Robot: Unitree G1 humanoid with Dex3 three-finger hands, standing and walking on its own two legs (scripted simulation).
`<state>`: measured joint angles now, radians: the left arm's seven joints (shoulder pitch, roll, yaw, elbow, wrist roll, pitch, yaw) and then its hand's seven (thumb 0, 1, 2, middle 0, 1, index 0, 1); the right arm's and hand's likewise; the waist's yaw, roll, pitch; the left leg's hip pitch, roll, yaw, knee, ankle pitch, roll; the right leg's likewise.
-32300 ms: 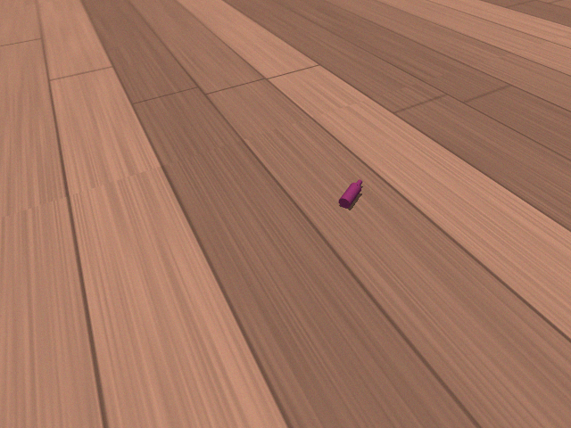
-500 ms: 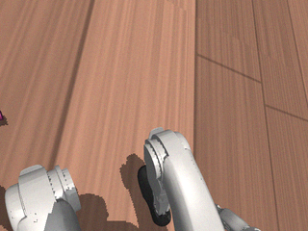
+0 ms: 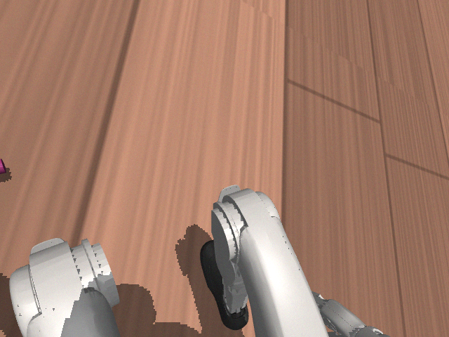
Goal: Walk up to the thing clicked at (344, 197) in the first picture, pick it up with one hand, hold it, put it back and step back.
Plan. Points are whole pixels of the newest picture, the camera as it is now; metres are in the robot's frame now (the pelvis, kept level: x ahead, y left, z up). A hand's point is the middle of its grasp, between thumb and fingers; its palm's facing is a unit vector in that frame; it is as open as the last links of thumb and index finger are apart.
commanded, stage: close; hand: left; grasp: from above
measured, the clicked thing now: out of the picture +0.44 +0.36 -0.25
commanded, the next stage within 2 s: settle in 0.94 s
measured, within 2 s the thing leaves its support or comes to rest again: leaves its support in 1.36 s
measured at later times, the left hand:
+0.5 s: hand out of the picture +0.41 +0.37 -0.22, palm faces -0.42 -0.16 -0.89, open 9.3 cm
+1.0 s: hand out of the picture +0.42 +0.37 -0.22, palm faces -0.41 -0.16 -0.90, open 8.8 cm
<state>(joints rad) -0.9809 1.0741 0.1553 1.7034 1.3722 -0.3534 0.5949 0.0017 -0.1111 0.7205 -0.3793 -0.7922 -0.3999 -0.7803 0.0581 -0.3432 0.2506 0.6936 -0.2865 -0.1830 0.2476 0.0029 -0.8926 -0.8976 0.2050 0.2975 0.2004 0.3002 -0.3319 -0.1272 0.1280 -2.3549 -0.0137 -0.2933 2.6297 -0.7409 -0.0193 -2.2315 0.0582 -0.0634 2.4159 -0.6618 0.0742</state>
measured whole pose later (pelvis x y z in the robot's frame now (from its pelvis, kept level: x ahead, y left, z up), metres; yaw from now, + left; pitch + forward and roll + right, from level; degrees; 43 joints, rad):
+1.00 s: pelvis +0.00 +0.00 +0.00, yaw +0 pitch +26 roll -16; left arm -0.99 1.06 0.15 1.70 1.37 -0.35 0.58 0.01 0.21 0.24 -0.80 -0.36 -0.83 -0.34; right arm 0.07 -0.34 0.24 0.70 -0.28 -0.20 0.26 0.00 -0.89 -0.90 0.20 0.30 0.20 0.30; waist -0.33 -0.11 0.12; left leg -2.37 -0.01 -0.29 2.63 -0.74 -0.01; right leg -2.24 0.05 -0.06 2.42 -0.67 0.07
